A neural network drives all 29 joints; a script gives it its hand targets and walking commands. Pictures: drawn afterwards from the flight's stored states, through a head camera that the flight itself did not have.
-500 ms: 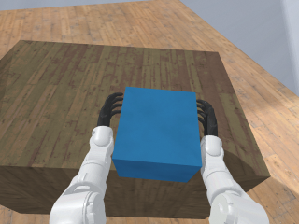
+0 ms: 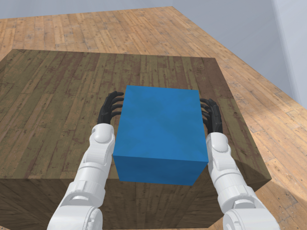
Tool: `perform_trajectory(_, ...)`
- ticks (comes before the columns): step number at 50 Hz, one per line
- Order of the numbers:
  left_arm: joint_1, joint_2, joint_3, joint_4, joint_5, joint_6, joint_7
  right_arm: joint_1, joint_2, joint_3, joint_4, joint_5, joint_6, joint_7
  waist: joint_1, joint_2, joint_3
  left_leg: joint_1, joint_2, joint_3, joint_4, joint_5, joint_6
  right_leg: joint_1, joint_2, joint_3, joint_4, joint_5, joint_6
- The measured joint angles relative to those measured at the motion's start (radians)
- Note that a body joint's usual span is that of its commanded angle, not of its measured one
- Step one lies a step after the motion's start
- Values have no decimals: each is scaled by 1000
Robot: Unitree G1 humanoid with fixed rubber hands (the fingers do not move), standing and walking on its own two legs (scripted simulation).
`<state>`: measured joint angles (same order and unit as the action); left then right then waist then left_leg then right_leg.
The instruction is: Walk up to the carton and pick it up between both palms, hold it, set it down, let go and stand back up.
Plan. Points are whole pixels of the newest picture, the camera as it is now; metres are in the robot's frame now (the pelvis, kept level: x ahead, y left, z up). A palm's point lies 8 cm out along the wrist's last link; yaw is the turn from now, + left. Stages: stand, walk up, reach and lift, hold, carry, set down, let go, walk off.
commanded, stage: reach and lift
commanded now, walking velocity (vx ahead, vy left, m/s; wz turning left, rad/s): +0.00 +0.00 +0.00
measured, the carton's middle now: (159, 135) +0.36 +0.00 +0.05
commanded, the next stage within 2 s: hold in 1.44 s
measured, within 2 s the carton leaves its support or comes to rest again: neither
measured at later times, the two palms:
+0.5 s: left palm (96, 111) +0.35 +0.16 +0.15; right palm (219, 124) +0.34 -0.14 +0.14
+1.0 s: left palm (97, 104) +0.35 +0.15 +0.18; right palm (224, 117) +0.35 -0.14 +0.16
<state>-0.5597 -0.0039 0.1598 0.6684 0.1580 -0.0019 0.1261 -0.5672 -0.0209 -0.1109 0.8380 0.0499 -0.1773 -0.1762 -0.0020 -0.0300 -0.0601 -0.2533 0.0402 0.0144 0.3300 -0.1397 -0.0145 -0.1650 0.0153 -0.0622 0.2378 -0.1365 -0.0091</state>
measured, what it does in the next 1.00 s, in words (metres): stands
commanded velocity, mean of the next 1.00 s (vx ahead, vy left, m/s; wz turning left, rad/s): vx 0.00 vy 0.00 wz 0.00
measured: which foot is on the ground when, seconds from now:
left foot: down 0.00-1.00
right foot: down 0.00-1.00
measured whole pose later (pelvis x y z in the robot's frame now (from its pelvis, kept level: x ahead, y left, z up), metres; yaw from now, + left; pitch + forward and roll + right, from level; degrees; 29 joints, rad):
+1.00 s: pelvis -0.02 +0.01 +0.00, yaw +1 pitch -6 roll -1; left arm -0.64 -0.02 0.23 0.32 0.25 0.55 0.03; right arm -0.67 -0.03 -0.11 0.64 0.12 0.25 -0.17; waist -0.06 -0.04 0.00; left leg -0.10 0.02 -0.01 0.33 -0.13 0.00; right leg -0.03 0.00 -0.05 0.28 -0.15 0.00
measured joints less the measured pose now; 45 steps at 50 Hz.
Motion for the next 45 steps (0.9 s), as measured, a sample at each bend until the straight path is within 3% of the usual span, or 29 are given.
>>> perform_trajectory(7, 38, 4, -20, -267, 17, 269, -15, 15, -25, 76, -192, 94, 214, -21, -30, -22, 46, 88, -11, -16, 17, -25, 3, 96, -8, -9, 13, -27, 6)
perform_trajectory(17, 77, -10, -1, -452, 65, 461, -59, 33, -13, 86, -300, 109, 356, -22, -61, -35, 86, 152, -24, -33, 35, -37, 9, 169, -17, -17, 23, -39, 14)
perform_trajectory(25, 47, -13, -5, -472, 60, 514, -59, 34, -3, 49, -343, 97, 401, -14, -67, -16, 64, 115, -25, -30, 39, -19, 12, 126, -17, -9, 34, -23, 15)
perform_trajectory(31, -30, -38, 40, -398, 88, 538, -64, -27, -5, -1, -275, 69, 424, 9, -55, -9, 61, 118, -25, -13, 12, 6, 15, 105, -18, 11, 44, -11, 14)
perform_trajectory(45, -95, -24, 83, -325, 98, 544, -91, -104, -4, -19, -184, 49, 427, 10, -49, -11, 51, 139, -22, -15, -4, 16, 11, 117, -14, 15, 46, -10, 9)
